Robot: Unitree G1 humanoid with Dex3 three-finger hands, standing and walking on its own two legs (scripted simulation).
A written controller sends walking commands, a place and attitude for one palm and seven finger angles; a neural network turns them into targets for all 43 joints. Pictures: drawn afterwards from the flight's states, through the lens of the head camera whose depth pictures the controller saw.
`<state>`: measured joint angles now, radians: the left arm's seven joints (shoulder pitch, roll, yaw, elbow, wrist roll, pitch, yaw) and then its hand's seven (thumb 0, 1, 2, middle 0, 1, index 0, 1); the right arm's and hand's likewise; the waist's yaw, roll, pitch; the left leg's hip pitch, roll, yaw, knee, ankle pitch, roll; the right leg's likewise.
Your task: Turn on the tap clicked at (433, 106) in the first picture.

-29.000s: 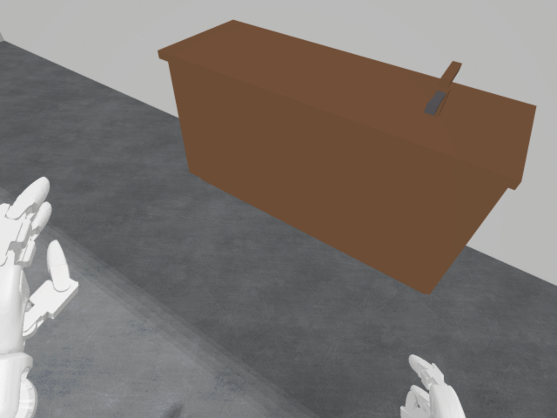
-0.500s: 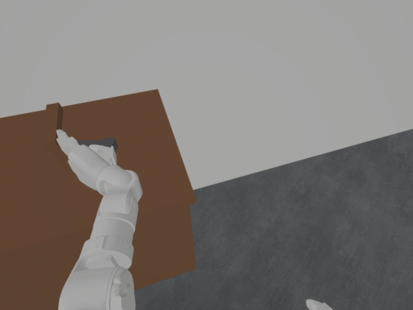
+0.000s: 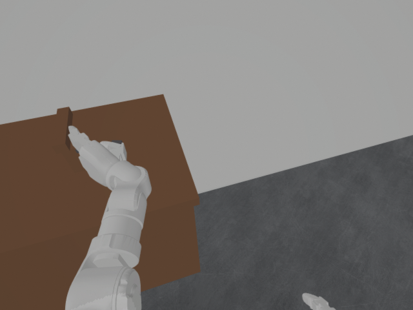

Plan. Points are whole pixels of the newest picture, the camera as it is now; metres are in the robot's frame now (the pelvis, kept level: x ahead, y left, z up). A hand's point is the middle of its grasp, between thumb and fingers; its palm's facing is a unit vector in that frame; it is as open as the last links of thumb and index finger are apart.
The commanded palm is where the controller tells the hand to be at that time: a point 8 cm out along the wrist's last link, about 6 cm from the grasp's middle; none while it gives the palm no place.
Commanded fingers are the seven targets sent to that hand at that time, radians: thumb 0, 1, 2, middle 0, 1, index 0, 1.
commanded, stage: lift the hand up off the lever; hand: left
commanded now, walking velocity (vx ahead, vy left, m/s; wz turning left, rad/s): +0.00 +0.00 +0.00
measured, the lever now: (116, 148) +0.48 +0.23 +0.04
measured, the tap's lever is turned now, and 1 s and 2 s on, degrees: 70 70 70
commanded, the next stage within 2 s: draw the hand back beside the body in 0.52 s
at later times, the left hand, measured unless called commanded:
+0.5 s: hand (116, 145) +0.41 +0.19 +0.12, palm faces +0.80 -0.60 -0.10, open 7.8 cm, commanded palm +0.35 +0.21 +0.12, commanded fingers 0.00 0.90 0.90 -0.15 -0.15 -0.15 -0.15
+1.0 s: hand (103, 174) +0.33 +0.20 +0.12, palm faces +0.27 -0.93 -0.24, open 7.7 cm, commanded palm +0.30 +0.23 +0.15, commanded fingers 0.00 0.90 0.90 -0.17 -0.21 -0.17 -0.21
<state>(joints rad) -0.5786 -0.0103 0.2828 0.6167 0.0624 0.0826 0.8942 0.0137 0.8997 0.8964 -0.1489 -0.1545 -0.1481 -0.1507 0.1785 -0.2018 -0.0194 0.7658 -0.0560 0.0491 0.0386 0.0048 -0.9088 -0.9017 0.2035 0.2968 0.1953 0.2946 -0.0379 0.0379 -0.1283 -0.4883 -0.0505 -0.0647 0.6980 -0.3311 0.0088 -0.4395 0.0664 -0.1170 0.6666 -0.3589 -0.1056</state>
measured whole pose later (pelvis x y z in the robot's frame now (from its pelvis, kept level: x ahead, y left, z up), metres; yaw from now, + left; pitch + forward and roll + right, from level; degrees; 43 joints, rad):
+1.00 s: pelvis +0.01 +0.00 +0.02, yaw -4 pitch -3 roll +1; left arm -0.02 0.29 0.15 0.15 -0.10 0.01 0.18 0.01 0.90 0.90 -0.17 -0.19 -0.16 -0.18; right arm 0.22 -0.25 -0.01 0.63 0.04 0.05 -0.04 0.01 -0.91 -0.90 0.20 0.30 0.19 0.29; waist -0.02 0.05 0.01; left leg -0.15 -0.03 0.00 0.46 -0.26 0.01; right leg -0.13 0.09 -0.04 0.44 -0.27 -0.10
